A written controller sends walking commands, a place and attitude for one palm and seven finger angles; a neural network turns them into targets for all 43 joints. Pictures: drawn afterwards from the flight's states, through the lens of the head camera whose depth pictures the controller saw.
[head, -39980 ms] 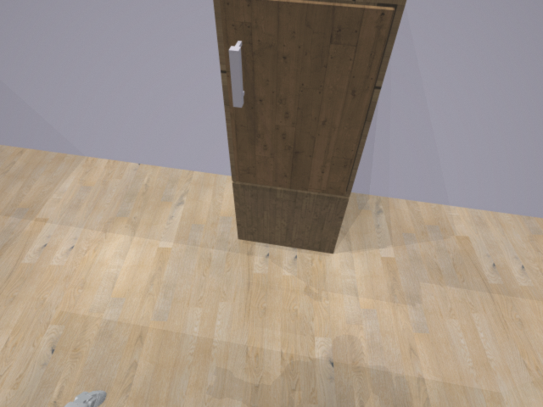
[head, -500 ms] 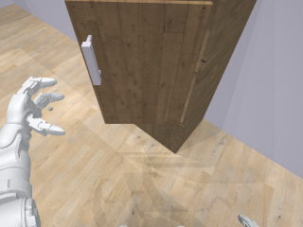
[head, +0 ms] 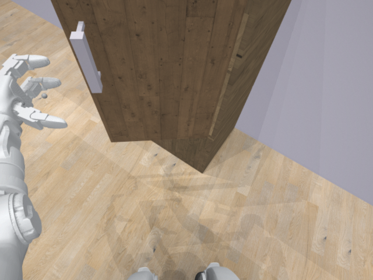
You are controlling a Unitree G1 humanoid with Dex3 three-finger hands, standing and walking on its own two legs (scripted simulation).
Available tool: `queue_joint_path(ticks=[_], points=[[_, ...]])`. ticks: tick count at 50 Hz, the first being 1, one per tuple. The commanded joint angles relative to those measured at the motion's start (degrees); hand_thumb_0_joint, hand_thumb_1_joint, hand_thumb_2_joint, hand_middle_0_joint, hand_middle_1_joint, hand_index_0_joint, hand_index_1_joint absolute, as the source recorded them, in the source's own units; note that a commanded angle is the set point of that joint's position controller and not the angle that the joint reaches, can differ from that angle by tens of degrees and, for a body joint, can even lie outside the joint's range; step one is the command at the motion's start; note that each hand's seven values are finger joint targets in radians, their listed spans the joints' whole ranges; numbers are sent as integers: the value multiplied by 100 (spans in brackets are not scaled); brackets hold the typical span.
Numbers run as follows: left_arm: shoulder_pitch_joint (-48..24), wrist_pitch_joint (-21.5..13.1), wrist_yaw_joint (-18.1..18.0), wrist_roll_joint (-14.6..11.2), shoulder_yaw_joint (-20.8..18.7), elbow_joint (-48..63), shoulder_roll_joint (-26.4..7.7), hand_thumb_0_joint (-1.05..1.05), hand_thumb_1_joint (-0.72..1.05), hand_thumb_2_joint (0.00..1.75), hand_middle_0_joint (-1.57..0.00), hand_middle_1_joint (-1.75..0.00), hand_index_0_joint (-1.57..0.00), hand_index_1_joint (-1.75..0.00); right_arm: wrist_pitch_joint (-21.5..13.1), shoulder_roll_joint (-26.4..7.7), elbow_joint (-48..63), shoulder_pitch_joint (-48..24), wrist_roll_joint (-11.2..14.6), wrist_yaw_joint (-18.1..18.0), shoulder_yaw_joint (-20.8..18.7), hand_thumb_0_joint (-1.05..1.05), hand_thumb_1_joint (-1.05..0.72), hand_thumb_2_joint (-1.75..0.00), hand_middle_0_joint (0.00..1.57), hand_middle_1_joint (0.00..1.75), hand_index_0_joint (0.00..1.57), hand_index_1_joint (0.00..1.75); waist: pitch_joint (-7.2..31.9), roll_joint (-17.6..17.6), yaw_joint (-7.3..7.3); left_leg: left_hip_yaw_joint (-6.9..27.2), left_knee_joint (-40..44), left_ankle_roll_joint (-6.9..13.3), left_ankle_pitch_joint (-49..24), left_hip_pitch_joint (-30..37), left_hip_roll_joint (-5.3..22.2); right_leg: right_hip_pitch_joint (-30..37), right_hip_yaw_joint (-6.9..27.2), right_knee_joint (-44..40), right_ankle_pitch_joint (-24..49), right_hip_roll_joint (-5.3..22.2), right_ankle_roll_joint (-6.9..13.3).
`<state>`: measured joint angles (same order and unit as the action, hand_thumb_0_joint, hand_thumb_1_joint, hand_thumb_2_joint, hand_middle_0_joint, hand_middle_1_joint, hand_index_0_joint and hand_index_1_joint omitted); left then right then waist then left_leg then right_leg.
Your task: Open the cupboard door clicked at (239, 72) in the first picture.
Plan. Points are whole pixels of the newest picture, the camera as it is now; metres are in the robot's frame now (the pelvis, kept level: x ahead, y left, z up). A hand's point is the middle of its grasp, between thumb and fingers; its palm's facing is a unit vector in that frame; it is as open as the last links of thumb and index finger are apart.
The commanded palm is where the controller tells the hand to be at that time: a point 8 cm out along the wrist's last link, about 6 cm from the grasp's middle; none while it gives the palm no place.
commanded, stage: move the hooked fingers beside the handle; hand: left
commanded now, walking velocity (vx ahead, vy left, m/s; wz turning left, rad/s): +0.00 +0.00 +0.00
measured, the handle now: (89, 59) +0.58 +0.21 +0.09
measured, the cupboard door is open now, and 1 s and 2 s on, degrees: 40 40 40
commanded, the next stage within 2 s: slide the fingers in behind the handle in 1.26 s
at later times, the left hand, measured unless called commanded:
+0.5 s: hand (55, 68) +0.53 +0.26 +0.11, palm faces +0.05 -1.00 +0.00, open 14.0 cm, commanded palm +0.52 +0.31 +0.09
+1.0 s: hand (57, 70) +0.54 +0.27 +0.09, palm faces +0.04 -1.00 +0.00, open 14.0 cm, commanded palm +0.53 +0.30 +0.09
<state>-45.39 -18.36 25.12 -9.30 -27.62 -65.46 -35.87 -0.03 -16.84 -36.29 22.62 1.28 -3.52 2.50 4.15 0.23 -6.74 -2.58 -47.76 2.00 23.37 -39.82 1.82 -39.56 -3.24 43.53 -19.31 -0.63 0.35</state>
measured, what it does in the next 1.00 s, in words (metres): stands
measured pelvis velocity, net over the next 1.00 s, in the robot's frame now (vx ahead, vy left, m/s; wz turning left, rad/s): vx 0.02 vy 0.01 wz -0.02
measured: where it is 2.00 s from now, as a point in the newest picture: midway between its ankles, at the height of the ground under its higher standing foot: outside the picture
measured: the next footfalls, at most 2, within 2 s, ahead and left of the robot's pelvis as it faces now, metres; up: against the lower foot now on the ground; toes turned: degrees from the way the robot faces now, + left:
none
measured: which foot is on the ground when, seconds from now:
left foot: down 0.00-1.00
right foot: down 0.00-1.00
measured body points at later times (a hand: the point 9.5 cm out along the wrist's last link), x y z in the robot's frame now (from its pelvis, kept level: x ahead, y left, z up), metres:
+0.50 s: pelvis +0.00 +0.00 -0.01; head +0.14 +0.03 +0.42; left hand +0.53 +0.32 +0.11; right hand -0.03 -0.27 -0.10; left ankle -0.01 +0.09 -0.70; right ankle +0.01 -0.12 -0.70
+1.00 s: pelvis +0.02 +0.01 -0.01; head +0.17 +0.04 +0.42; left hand +0.54 +0.32 +0.10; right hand -0.01 -0.26 -0.10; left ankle -0.01 +0.09 -0.70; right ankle +0.01 -0.12 -0.70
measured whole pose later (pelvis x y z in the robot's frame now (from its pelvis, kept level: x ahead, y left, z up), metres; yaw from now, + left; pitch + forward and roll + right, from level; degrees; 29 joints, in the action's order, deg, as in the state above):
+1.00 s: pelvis +0.02 +0.01 -0.01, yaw -1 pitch +23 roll -5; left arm -57.1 -15.5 24.0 -5.0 -28.5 -71.2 -43.5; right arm 6.8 -16.4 -34.3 25.6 -0.5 -1.6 3.3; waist 4.8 1.2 -11.1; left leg -1.3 -51.3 2.1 26.1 -47.8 3.2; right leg -45.9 -4.2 43.7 -20.3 -2.1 0.0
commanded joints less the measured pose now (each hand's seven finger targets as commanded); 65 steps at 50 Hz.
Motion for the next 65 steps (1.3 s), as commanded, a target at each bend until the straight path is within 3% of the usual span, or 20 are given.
queue_joint_path(ticks=[1,7,11,13,17,23,25,27,30,33,36,38,42,48,50,52,58,61,64,65], points=[[-2590,-341,19,-67,-126,966,-1728,0,-50,30,-30,-120,-30,-120,-10,-1036,383,756,-21,-64,-381,0,-90,-90,20,30,20,30,2159,698,-88,505,458,-64,-2376,1489,-20,763,143,-263,1657,-177,99],[-2977,-381,-88,57,-221,961,-1986,0,-50,30,-30,-120,-30,-120,120,-1069,360,942,-71,-36,-388,0,-90,-90,20,30,20,30,2608,874,-153,538,352,-84,-2615,1701,12,677,153,-209,1731,-204,77],[-3311,-269,-134,213,-109,485,-2085,0,-50,30,-30,-120,-30,-120,213,-1094,325,1033,-79,-42,-327,0,-90,-90,20,30,20,30,2128,853,-323,557,345,-61,-2290,1322,10,465,136,-214,1544,-198,84],[-3467,-256,-190,315,-288,408,-2444,0,-50,30,-30,-120,-30,-120,245,-1140,328,1104,-103,-53,-321,0,-90,-90,20,30,20,30,2312,835,-326,572,302,-50,-2180,1239,11,494,167,-197,1481,-188,65],[-3813,-310,-179,339,-348,451,-2629,0,-50,30,-30,-120,-30,-120,287,-1174,313,1253,-150,-39,-313,0,-90,-90,20,30,20,30,2708,1031,-420,604,160,-74,-2542,1447,48,429,174,-135,1683,-211,58],[-4166,-81,-133,540,-295,-109,-2947,0,-50,30,-30,-120,-30,-120,402,-1201,330,1412,-160,-44,-217,0,-90,-90,20,30,20,30,2518,1047,-603,569,33,-12,-2333,942,37,355,199,-114,1675,-221,30],[-3979,-51,-118,565,-278,-128,-2909,0,-50,30,-30,-120,-30,-120,420,-1192,370,1480,-176,-26,-223,0,-90,-90,20,30,20,30,2651,994,-587,558,25,-5,-2390,955,47,401,186,-100,1728,-233,27],[-3805,-120,-72,530,-376,113,-2956,0,-50,30,-30,-120,-30,-120,454,-1195,397,1542,-199,4,-244,0,-90,-90,20,30,20,30,2991,1316,-453,582,-12,-68,-2865,1305,71,373,145,-27,1929,-257,68],[-3617,-71,-13,461,-536,183,-3031,0,-50,30,-30,-120,-30,-120,521,-1202,426,1585,-203,49,-290,0,-90,-90,20,30,20,30,2995,1083,-422,530,-42,-32,-2904,1183,78,584,161,-51,2134,-291,48],[-3501,-64,0,466,-650,384,-3169,0,-50,30,-30,-120,-30,-120,582,-1194,466,1598,-197,57,-309,0,-90,-90,20,30,20,30,3038,1293,-352,534,-37,-50,-3126,1281,82,568,138,-26,2240,-298,68],[-3562,-113,-32,402,-698,541,-3147,0,-50,30,-30,-120,-30,-120,606,-1202,465,1593,-206,69,-321,0,-90,-90,20,30,20,30,2910,1108,-409,526,-45,-12,-3013,1242,84,563,129,-51,2212,-331,75],[-3622,-144,-42,442,-638,634,-3104,0,-50,30,-30,-120,-30,-120,628,-1172,435,1583,-197,77,-330,0,-90,-90,20,30,20,30,2996,1439,-402,538,-57,-50,-3180,1431,88,480,127,-53,2232,-321,71],[-3588,-186,-42,356,-476,813,-2773,0,-50,30,-30,-120,-30,-120,661,-1157,351,1621,-213,99,-358,0,-90,-90,20,30,20,30,3123,1534,-428,656,-102,-127,-3776,1988,154,197,59,-74,2204,-354,70],[-3500,-57,-103,310,-94,624,-2135,0,-50,30,-30,-120,-30,-120,682,-1086,305,1554,-202,130,-359,0,-90,-90,20,30,20,30,2742,1526,-499,714,-95,-175,-3972,2107,185,-125,-4,-113,2080,-350,63],[-3430,-37,-189,321,-231,532,-2274,0,-50,30,-30,-120,-30,-120,677,-1116,324,1545,-206,137,-363,0,-90,-90,20,30,20,30,2707,1203,-487,688,-74,-130,-3693,1850,159,56,6,-98,2101,-343,61],[-3497,-122,-265,345,-430,715,-2547,0,-50,30,-30,-120,-30,-120,661,-1116,381,1525,-212,132,-354,0,-90,-90,20,30,20,30,2928,1312,-407,661,-78,-137,-3886,1808,134,330,48,-34,2397,-325,71],[-3379,-233,-289,372,-354,696,-2440,0,-50,30,-30,-120,-30,-120,659,-1081,445,1401,-185,140,-351,0,-90,-90,20,30,20,30,2862,1247,-391,625,-85,-130,-3654,1732,119,383,70,-28,2326,-322,61],[-3614,-225,-269,348,-78,708,-2121,0,-50,30,-30,-120,-30,-120,651,-1067,432,1370,-168,124,-330,0,-90,-90,20,30,20,30,2726,1274,-508,624,-69,-97,-3468,1732,108,227,67,-51,2198,-312,57],[-3516,-203,-297,366,-354,559,-2485,0,-50,30,-30,-120,-30,-120,632,-1106,399,1393,-179,108,-336,0,-90,-90,20,30,20,30,2801,1103,-452,624,-59,-91,-3253,1580,96,363,79,-52,2161,-309,52],[-3583,-185,-281,367,-204,497,-2328,0,-50,30,-30,-120,-30,-120,627,-1083,404,1355,-165,113,-308,0,-90,-90,20,30,20,30,2689,1112,-499,581,-51,-68,-3064,1436,70,370,98,-67,2138,-307,45]])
